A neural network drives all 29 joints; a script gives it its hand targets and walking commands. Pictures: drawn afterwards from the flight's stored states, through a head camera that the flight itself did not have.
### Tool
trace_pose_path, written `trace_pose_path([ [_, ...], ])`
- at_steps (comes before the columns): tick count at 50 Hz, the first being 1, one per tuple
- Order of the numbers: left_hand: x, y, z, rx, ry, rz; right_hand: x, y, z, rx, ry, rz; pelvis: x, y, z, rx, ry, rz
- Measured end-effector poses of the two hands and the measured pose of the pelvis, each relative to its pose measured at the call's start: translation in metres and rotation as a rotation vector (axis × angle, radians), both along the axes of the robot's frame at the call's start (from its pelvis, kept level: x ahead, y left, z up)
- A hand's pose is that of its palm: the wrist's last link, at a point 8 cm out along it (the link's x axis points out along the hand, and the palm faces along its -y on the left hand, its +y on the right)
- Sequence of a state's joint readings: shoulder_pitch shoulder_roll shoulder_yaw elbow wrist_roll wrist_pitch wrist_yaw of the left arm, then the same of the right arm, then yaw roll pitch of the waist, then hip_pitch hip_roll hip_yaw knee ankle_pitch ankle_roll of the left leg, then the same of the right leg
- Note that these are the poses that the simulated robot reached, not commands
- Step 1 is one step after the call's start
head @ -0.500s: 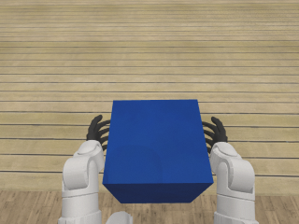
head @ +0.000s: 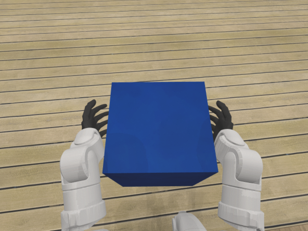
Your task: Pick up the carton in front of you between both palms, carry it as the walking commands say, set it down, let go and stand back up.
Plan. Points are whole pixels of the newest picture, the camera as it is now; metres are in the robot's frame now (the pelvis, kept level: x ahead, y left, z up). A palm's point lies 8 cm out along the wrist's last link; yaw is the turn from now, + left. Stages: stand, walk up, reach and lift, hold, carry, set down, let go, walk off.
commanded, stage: carry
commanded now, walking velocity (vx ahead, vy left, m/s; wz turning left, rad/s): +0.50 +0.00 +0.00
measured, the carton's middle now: (157, 141) +0.34 -0.02 +0.01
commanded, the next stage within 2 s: none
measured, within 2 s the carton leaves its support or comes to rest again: neither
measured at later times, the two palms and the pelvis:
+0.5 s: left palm (111, 69) +0.67 +0.12 -0.03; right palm (190, 64) +0.69 -0.18 -0.04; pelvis +0.36 -0.06 -0.09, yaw +2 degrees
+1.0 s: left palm (115, 7) +1.01 +0.12 +0.03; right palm (182, 8) +0.99 -0.19 +0.03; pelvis +0.71 -0.03 -0.06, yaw -1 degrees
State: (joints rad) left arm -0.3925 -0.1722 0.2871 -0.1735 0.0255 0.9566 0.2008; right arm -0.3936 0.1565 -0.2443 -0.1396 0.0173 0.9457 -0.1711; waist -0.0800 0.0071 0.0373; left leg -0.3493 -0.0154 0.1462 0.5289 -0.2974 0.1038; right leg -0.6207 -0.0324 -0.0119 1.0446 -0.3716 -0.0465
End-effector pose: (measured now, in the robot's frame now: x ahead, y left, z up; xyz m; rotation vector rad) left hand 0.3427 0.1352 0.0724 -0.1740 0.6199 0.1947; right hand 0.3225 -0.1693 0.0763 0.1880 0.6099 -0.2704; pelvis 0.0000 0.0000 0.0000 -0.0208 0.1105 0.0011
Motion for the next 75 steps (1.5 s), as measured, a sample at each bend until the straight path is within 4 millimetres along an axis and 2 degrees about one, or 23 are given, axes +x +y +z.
trace_pose_path([
  [5,0.066,0.0,0.009,0.02,-0.061,0.02,0.075,-0.002,0.013,-0.026,-0.06,0.026,0.071,-0.009,-0.002,0.008,0.004,0.011],
  [9,0.127,-0.007,0.005,0.045,-0.098,0.033,0.139,-0.011,0.009,-0.049,-0.093,0.038,0.139,-0.021,-0.021,0.042,-0.016,0.021],
  [11,0.16,-0.012,-0.003,0.062,-0.108,0.039,0.174,-0.016,-0.003,-0.05,-0.103,0.046,0.177,-0.028,-0.039,0.061,-0.034,0.025],
  [14,0.209,-0.014,-0.022,0.092,-0.121,0.067,0.234,-0.02,-0.03,-0.047,-0.114,0.08,0.235,-0.038,-0.075,0.083,-0.069,0.032],
  [17,0.247,-0.012,-0.053,0.113,-0.059,0.083,0.282,-0.017,-0.065,-0.05,-0.05,0.111,0.271,-0.045,-0.095,0.044,-0.061,0.021],
  [19,0.264,-0.011,-0.074,0.077,0.004,0.088,0.304,-0.015,-0.085,-0.033,0.016,0.117,0.293,-0.049,-0.096,0.031,-0.054,0.023],
  [22,0.291,-0.012,-0.094,0.023,0.058,0.1,0.336,-0.011,-0.104,0.005,0.075,0.112,0.326,-0.054,-0.092,0.028,-0.038,0.027],
  [27,0.352,-0.014,-0.104,0.005,0.067,0.099,0.395,-0.014,-0.115,-0.001,0.084,0.102,0.387,-0.055,-0.086,0.034,-0.016,0.027],
  [32,0.426,-0.015,-0.103,0.016,0.042,0.074,0.462,-0.016,-0.114,-0.012,0.055,0.086,0.459,-0.047,-0.083,0.038,-0.009,0.022],
  [38,0.533,-0.01,-0.097,0.04,-0.041,0.023,0.554,-0.013,-0.102,-0.041,-0.03,0.044,0.558,-0.029,-0.096,0.043,-0.035,-0.002],
  [41,0.574,-0.013,-0.088,0.054,-0.044,-0.006,0.586,-0.017,-0.091,-0.053,-0.033,0.019,0.594,-0.024,-0.088,0.038,-0.03,-0.014],
  [47,0.637,-0.019,-0.056,0.042,-0.063,-0.046,0.636,-0.018,-0.059,-0.042,-0.054,0.03,0.672,-0.022,-0.066,-0.005,-0.021,-0.021],
  [52,0.68,-0.02,-0.044,0.052,-0.068,-0.043,0.688,-0.019,-0.041,-0.085,-0.054,0.078,0.743,-0.033,-0.063,-0.018,-0.025,-0.01],
  [56,0.717,-0.03,-0.05,0.051,-0.052,-0.04,0.734,-0.027,-0.048,-0.086,-0.039,0.117,0.805,-0.048,-0.072,-0.007,-0.036,-0.004],
  [61,0.773,-0.052,-0.073,0.082,-0.012,-0.031,0.796,-0.048,-0.082,-0.045,-0.002,0.134,0.885,-0.071,-0.096,-0.007,-0.058,0.022],
  [64,0.797,-0.059,-0.084,0.084,0.073,-0.012,0.826,-0.054,-0.095,-0.032,0.081,0.155,0.917,-0.081,-0.09,0.002,-0.053,0.042],
  [69,0.836,-0.059,-0.074,0.077,0.098,0.033,0.877,-0.054,-0.084,-0.032,0.104,0.193,0.969,-0.089,-0.071,0.029,-0.047,0.048],
  [75,0.909,-0.059,-0.057,0.078,0.052,0.016,0.945,-0.054,-0.068,-0.038,0.059,0.184,1.042,-0.086,-0.063,0.044,-0.044,0.036],
])
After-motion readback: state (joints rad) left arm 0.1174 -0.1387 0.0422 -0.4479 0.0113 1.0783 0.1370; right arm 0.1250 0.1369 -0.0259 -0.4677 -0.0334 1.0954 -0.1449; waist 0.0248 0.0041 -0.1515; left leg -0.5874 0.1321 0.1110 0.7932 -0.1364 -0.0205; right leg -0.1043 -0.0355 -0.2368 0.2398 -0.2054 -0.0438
